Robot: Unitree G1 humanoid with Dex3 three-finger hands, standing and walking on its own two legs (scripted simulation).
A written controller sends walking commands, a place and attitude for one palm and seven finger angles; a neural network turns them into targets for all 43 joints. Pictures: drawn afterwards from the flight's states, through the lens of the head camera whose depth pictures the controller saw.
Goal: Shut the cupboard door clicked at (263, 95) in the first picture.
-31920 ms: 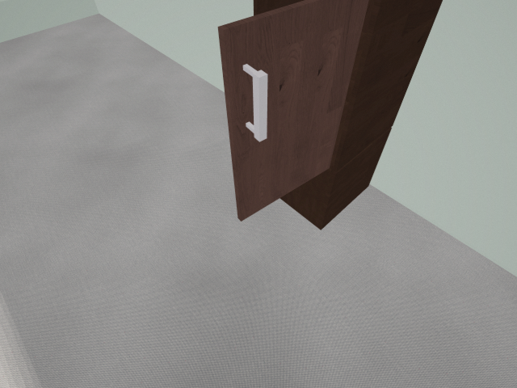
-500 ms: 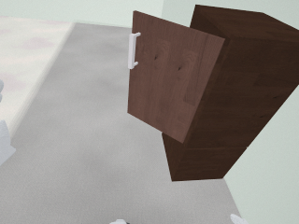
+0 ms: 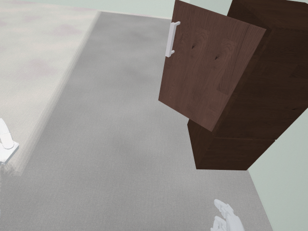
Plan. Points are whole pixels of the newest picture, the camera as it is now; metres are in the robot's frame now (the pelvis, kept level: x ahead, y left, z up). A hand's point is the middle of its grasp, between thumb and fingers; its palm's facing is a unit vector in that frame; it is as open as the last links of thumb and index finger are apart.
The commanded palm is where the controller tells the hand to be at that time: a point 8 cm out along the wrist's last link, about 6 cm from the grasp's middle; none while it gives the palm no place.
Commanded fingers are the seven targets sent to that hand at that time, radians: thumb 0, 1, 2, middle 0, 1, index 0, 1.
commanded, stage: stop stepping back and stand still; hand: left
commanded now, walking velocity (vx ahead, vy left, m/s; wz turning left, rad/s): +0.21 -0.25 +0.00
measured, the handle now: (173, 39) +0.93 -0.02 +0.09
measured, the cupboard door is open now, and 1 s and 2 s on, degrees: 51 51 51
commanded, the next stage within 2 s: let the arm hang, fingers relaxed in 0.82 s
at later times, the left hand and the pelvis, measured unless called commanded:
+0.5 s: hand (73, 132) +0.26 +0.20 +0.17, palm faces +0.32 -0.81 -0.49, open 7.4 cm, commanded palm +0.19 +0.25 +0.18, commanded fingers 0.00 0.90 0.90 -0.20 -0.30 -0.20 -0.30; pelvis +0.03 -0.04 +0.00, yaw -4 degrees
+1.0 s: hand (75, 147) +0.27 +0.22 +0.09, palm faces +0.17 -0.84 -0.51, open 7.4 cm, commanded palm none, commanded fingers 0.00 0.90 0.90 -0.20 -0.30 -0.20 -0.30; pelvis +0.04 -0.02 -0.01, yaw -3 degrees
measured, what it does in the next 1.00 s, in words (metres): steps on the spot: right foot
